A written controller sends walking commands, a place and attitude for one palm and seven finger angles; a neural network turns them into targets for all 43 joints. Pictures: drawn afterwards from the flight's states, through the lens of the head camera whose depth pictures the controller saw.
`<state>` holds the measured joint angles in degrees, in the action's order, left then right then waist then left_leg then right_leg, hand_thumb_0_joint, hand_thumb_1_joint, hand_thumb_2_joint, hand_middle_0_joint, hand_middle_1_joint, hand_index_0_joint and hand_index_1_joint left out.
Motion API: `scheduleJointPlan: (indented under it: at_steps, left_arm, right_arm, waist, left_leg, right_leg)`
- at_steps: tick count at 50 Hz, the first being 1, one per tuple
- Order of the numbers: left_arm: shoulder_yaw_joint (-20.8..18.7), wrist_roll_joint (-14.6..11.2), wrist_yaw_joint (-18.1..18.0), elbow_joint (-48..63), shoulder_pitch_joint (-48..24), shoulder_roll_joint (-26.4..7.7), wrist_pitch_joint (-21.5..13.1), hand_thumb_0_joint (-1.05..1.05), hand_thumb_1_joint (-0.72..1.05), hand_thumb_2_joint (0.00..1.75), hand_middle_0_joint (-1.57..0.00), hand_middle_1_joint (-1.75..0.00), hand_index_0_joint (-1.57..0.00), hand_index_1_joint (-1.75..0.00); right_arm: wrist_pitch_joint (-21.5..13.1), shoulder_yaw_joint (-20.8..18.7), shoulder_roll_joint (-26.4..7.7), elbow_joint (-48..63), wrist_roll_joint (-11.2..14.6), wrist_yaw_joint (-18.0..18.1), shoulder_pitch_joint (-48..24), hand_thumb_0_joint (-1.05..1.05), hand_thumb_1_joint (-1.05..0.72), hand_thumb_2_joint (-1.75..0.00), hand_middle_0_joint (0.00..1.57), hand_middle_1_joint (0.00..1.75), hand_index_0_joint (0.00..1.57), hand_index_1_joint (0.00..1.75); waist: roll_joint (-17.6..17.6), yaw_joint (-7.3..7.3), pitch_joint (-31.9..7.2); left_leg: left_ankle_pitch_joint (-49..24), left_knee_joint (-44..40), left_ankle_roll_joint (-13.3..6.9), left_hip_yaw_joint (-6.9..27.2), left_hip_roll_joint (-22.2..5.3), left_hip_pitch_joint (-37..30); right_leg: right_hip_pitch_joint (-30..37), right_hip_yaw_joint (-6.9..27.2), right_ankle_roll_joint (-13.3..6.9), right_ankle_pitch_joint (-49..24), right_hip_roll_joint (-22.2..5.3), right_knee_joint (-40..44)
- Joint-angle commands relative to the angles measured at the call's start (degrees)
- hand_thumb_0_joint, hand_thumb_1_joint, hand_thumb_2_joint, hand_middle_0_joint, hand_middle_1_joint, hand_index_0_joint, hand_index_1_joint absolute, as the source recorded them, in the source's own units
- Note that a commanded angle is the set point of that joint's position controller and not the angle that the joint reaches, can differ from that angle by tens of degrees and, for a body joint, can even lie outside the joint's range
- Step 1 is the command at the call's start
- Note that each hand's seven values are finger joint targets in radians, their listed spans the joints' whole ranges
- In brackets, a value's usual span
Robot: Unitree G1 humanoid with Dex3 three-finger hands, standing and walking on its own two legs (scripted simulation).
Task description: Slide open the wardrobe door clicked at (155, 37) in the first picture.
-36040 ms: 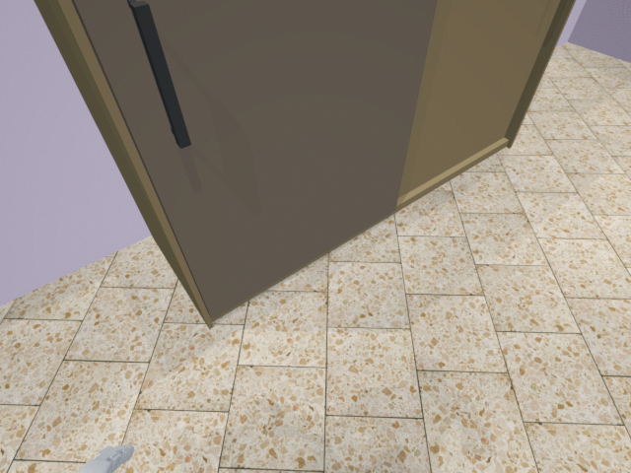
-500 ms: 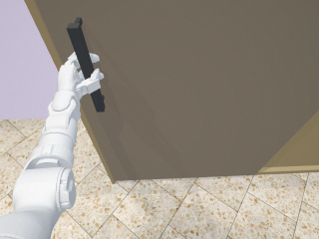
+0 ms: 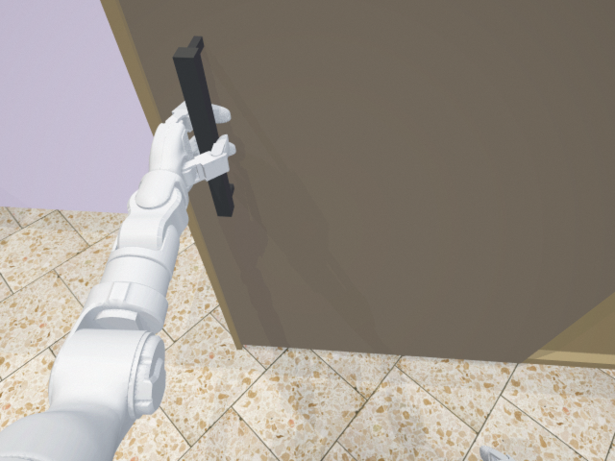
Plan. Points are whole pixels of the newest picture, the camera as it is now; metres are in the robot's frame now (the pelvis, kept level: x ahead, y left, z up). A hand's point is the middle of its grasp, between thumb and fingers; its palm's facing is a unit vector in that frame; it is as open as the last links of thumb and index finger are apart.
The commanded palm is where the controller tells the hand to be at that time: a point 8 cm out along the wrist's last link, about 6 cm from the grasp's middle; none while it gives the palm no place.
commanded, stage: tug the door sideways, standing still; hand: left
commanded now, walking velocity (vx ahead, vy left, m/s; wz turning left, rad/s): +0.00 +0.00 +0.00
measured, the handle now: (213, 138) +0.52 +0.14 +0.14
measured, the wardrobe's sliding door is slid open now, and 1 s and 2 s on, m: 0.00 0.02 0.19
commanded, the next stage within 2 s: step sideways, sliding the door along in 0.60 s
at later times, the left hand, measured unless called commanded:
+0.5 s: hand (230, 159) +0.46 +0.11 +0.15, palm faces +0.03 -1.00 -0.05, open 6.0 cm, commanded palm +0.44 +0.11 +0.15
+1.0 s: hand (239, 160) +0.46 +0.10 +0.15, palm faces +0.06 -0.99 -0.11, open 6.0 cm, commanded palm +0.44 +0.13 +0.15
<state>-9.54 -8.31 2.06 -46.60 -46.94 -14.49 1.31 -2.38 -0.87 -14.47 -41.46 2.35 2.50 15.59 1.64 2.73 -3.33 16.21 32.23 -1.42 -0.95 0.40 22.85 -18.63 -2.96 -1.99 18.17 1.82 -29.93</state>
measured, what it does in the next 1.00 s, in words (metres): stands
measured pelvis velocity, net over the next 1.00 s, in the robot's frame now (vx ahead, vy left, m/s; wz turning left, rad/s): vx -0.02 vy -0.01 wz -0.11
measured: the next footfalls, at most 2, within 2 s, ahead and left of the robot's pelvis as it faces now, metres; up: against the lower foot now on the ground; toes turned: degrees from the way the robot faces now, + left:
right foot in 1.62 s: +0.13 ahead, -0.30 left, +0.00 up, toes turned -3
left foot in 1.78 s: +0.09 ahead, -0.05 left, +0.00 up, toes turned +14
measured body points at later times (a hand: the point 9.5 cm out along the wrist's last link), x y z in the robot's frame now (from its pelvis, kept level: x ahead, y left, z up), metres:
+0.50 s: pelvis -0.01 +0.00 -0.01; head +0.03 +0.00 +0.44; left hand +0.45 +0.16 +0.15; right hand +0.04 -0.25 -0.14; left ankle +0.00 +0.10 -0.73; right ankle -0.04 -0.10 -0.73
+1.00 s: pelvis -0.02 -0.01 -0.01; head +0.02 -0.04 +0.44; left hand +0.45 +0.15 +0.16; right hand +0.07 -0.26 -0.14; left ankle +0.00 +0.10 -0.73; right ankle -0.03 -0.11 -0.71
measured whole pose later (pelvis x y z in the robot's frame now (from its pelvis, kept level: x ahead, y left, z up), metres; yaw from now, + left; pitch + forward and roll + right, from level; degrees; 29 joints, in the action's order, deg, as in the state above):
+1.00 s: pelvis -0.02 -0.01 -0.01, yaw -6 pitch +1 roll -1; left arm -7.8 -8.8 -3.9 -52.4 -50.1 -18.0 -4.4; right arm -2.9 0.5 -13.4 -41.0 1.8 4.9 13.2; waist 4.0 0.5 4.9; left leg 18.7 36.7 -0.7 -5.6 -3.8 19.0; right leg -24.1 -0.8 -0.4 27.7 2.3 -48.5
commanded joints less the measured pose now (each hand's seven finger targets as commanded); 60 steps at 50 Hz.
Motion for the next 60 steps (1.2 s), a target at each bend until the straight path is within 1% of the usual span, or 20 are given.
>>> scheduleJointPlan:
  at_steps: [1, 5, 15, 25, 35, 36, 37, 38, 39, 44, 46, 49, 51, 52, 53, 54, 55, 57, 58, 60]
  left_arm:
    - [5.27, 0.03, 1.55, 12.27, -33.94, -0.11, -6.24, 0.00, 0.90, 0.90, -0.45, -1.40, -0.45, -1.40]
    - [8.05, -0.59, 1.60, 8.98, -35.61, 3.53, -8.25, 0.00, 0.90, 0.90, -0.45, -1.40, -0.45, -1.40]
    - [13.74, -1.15, 0.59, 7.64, -39.67, 10.85, -10.97, 0.00, 0.90, 0.90, -0.45, -1.40, -0.45, -1.40]
    - [14.27, -1.20, -0.93, 4.75, -40.27, 12.46, -10.81, 0.00, 0.90, 0.90, -0.45, -1.40, -0.45, -1.40]
    - [14.93, -0.62, -3.02, 8.56, -44.93, 13.14, -11.72, 0.00, 0.90, 0.90, -0.45, -1.40, -0.45, -1.40]
    - [-4.47, 4.04, -5.41, 6.78, -40.03, -18.55, -12.48, 0.00, 0.90, 0.90, -0.45, -1.40, -0.45, -1.40]
    - [4.27, 4.02, -4.71, 6.65, -39.38, -8.20, -12.54, 0.00, 0.90, 0.90, -0.45, -1.40, -0.45, -1.40]
    - [3.54, 3.36, -4.86, 6.30, -38.56, -7.92, -12.44, 0.00, 0.90, 0.90, -0.45, -1.40, -0.45, -1.40]
    - [8.54, 2.96, -3.80, 8.60, -38.73, -1.40, -12.47, 0.00, 0.90, 0.90, -0.45, -1.40, -0.45, -1.40]
    - [5.55, 1.17, -3.72, 10.70, -37.40, -6.29, -11.58, 0.00, 0.90, 0.90, -0.45, -1.40, -0.45, -1.40]
    - [4.37, 1.06, -3.95, 10.39, -35.98, -7.72, -10.66, 0.00, 0.90, 0.90, -0.45, -1.40, -0.45, -1.40]
    - [3.06, 1.15, -4.66, 7.56, -33.42, -9.41, -10.20, 0.00, 0.90, 0.90, -0.45, -1.40, -0.45, -1.40]
    - [4.75, 1.60, -4.82, 8.17, -33.15, -7.47, -10.21, 0.00, 0.90, 0.90, -0.45, -1.40, -0.45, -1.40]
    - [5.92, 2.02, -4.88, 9.03, -32.86, -6.52, -10.12, 0.00, 0.90, 0.90, -0.45, -1.40, -0.45, -1.40]
    - [5.53, 2.65, -5.38, 9.35, -32.62, -7.64, -9.93, 0.00, 0.90, 0.90, -0.45, -1.40, -0.45, -1.40]
    - [5.11, 2.92, -5.83, 8.24, -31.65, -7.38, -10.00, 0.00, 0.90, 0.90, -0.45, -1.40, -0.45, -1.40]
    - [7.16, 3.56, -6.06, 8.45, -31.30, -4.60, -10.11, 0.00, 0.90, 0.90, -0.45, -1.40, -0.45, -1.40]
    - [7.24, 3.40, -6.39, 10.97, -30.95, -4.70, -9.30, 0.00, 0.90, 0.90, -0.45, -1.40, -0.45, -1.40]
    - [6.61, 3.66, -6.92, 13.70, -32.98, -5.42, -9.58, 0.00, 0.90, 0.90, -0.45, -1.40, -0.45, -1.40]
    - [11.46, 3.36, -6.82, 18.52, -33.89, 1.35, -10.82, 0.00, 0.90, 0.90, -0.45, -1.40, -0.45, -1.40]
  right_arm:
    - [-2.58, -2.41, -7.52, 3.42, -0.15, 0.27, 4.34, 0.00, -0.90, -0.90, 0.20, 0.30, 0.20, 0.30]
    - [-3.63, -2.19, -7.48, 2.71, -0.09, -0.01, 4.13, 0.00, -0.90, -0.90, 0.20, 0.30, 0.20, 0.30]
    - [-7.15, -2.31, -7.44, 0.38, -0.18, -0.70, 5.00, 0.00, -0.90, -0.90, 0.20, 0.30, 0.20, 0.30]
    - [-8.99, -2.17, -7.37, -1.24, -0.41, -1.12, 5.89, 0.00, -0.90, -0.90, 0.20, 0.30, 0.20, 0.30]
    - [-9.77, -2.19, -7.30, -1.00, -0.63, -1.59, 5.77, 0.00, -0.90, -0.90, 0.20, 0.30, 0.20, 0.30]
    - [-7.33, -2.98, -11.18, 0.58, -0.47, 0.86, 5.02, 0.00, -0.90, -0.90, 0.20, 0.30, 0.20, 0.30]
    - [-6.02, -2.28, -9.01, 1.73, -0.43, 1.50, 3.98, 0.00, -0.90, -0.90, 0.20, 0.30, 0.20, 0.30]
    - [-5.63, -2.37, -8.81, 2.00, -0.23, 1.94, 4.21, 0.00, -0.90, -0.90, 0.20, 0.30, 0.20, 0.30]
    - [-5.79, -1.77, -7.26, 3.80, -0.18, 2.04, 2.47, 0.00, -0.90, -0.90, 0.20, 0.30, 0.20, 0.30]
    - [-4.34, -2.14, -8.36, 5.44, -1.03, 3.22, -0.08, 0.00, -0.90, -0.90, 0.20, 0.30, 0.20, 0.30]
    - [-2.92, -1.70, -8.55, 6.01, -0.78, 3.12, -2.48, 0.00, -0.90, -0.90, 0.20, 0.30, 0.20, 0.30]
    - [-1.18, -1.35, -9.35, 6.27, -0.08, 3.36, -3.71, 0.00, -0.90, -0.90, 0.20, 0.30, 0.20, 0.30]
    - [-1.01, -1.21, -9.44, 6.76, 0.83, 3.39, -3.65, 0.00, -0.90, -0.90, 0.20, 0.30, 0.20, 0.30]
    - [-1.27, -1.07, -9.00, 6.89, 1.36, 3.43, -3.04, 0.00, -0.90, -0.90, 0.20, 0.30, 0.20, 0.30]
    - [-1.47, -1.14, -8.56, 6.95, 1.32, 3.60, -3.30, 0.00, -0.90, -0.90, 0.20, 0.30, 0.20, 0.30]
    - [-1.71, -1.07, -7.65, 7.02, 1.07, 3.81, -5.70, 0.00, -0.90, -0.90, 0.20, 0.30, 0.20, 0.30]
    - [-2.60, -1.46, -7.36, 6.01, 0.63, 3.81, -5.36, 0.00, -0.90, -0.90, 0.20, 0.30, 0.20, 0.30]
    - [-3.31, -1.90, -7.88, 4.81, 0.82, 3.63, -4.61, 0.00, -0.90, -0.90, 0.20, 0.30, 0.20, 0.30]
    - [-3.49, -1.81, -7.77, 4.18, 0.45, 3.84, -4.68, 0.00, -0.90, -0.90, 0.20, 0.30, 0.20, 0.30]
    - [-3.36, -0.84, -5.77, 4.56, -0.18, 4.03, -4.23, 0.00, -0.90, -0.90, 0.20, 0.30, 0.20, 0.30]
  waist:
    - [0.44, 4.62, -24.66]
    - [-1.67, 5.49, -22.34]
    - [-0.06, 6.64, -22.09]
    - [-1.10, 6.38, -20.53]
    - [0.27, 6.55, -23.18]
    - [-0.22, -0.59, -22.22]
    - [-1.76, 0.98, -21.18]
    - [-2.06, 0.92, -21.60]
    - [0.20, 1.50, -21.47]
    - [8.74, 1.10, -18.08]
    - [6.65, 0.15, -15.00]
    - [4.46, -0.57, -13.67]
    - [3.40, -0.99, -14.72]
    - [-1.57, -0.83, -16.27]
    - [-9.99, -0.59, -16.55]
    - [-15.39, -1.37, -13.08]
    - [-12.11, -2.16, -12.28]
    - [-11.39, -2.45, -11.06]
    - [-9.03, -1.84, -11.03]
    - [-7.52, -0.26, -11.91]
  left_leg:
    - [-31.75, 2.29, 0.42, 3.20, -0.86, -21.64]
    - [-26.42, 2.11, 0.23, 3.62, -0.60, -19.76]
    - [-20.77, 1.96, 0.72, 5.06, -0.90, -20.37]
    - [-20.70, 1.83, 1.07, 5.45, -0.94, -19.58]
    - [-24.71, 2.28, 1.92, 6.50, -1.62, -22.44]
    - [-25.02, 2.23, -1.42, 6.14, -6.92, -18.77]
    - [-23.44, 1.57, -1.77, 4.27, -6.82, -16.71]
    - [-23.97, 1.55, -1.86, 4.45, -7.45, -17.58]
    - [-24.13, 1.09, -2.03, 4.76, -9.17, -18.60]
    - [-33.32, -5.01, -9.61, 21.12, -23.03, -32.15]
    - [-28.56, -5.74, -10.66, 20.19, -24.72, -29.50]
    - [-25.56, -2.74, -8.16, 12.70, -22.24, -22.24]
    - [-19.31, 2.97, -3.82, 3.57, -17.28, -14.30]
    - [-12.98, 8.83, -1.33, -1.85, -12.86, -9.28]
    - [-3.17, 16.31, 0.96, -4.76, -7.17, -1.57]
    - [14.12, 24.52, 2.15, -2.81, -3.36, 6.86]
    - [19.17, 29.74, 2.19, -0.97, -3.23, 8.72]
    - [17.93, 30.98, 2.26, 0.48, -5.01, 8.53]
    - [16.73, 25.68, 2.15, -0.39, -5.69, 6.54]
    - [5.39, 7.89, 2.50, -3.95, -6.07, -1.76]
  right_leg:
    - [-1.13, 1.99, 0.99, -30.29, 0.20, 0.51]
    - [-2.55, 1.73, 0.96, -27.03, 0.35, 0.73]
    - [-7.13, 1.10, 0.76, -19.93, 0.66, 0.61]
    - [-8.48, 0.58, 0.69, -18.59, 0.87, 0.14]
    - [-9.47, 0.29, 0.69, -18.30, 0.92, -0.85]
    - [-5.01, 2.29, 1.64, -13.00, -2.15, -0.99]
    - [-2.83, 2.07, 2.05, -16.24, -2.44, -0.76]
    - [-2.23, 1.66, 2.11, -17.05, -2.40, -1.62]
    - [-2.37, 1.65, 2.51, -16.71, -2.32, -3.34]
    - [-16.16, 4.88, 2.22, 11.58, -0.60, -22.52]
    - [-16.10, 5.69, 1.55, 12.78, -1.87, -25.16]
    - [-5.29, 2.75, 0.79, 8.41, -1.90, -13.28]
    - [8.61, 0.19, 0.03, -0.54, -1.77, -0.55]
    - [15.28, 3.07, -1.60, -5.89, -4.84, 4.02]
    - [18.94, 13.70, -5.47, -8.31, -12.39, 7.36]
    - [20.42, 23.78, -10.63, -17.53, -19.12, 9.80]
    - [20.83, 22.54, -12.90, -22.76, -21.92, 7.97]
    - [21.22, 19.93, -12.81, -32.39, -20.51, 4.20]
    - [21.42, 17.04, -12.31, -38.75, -19.85, 1.73]
    - [18.81, 8.69, -8.47, -41.86, -15.31, -3.61]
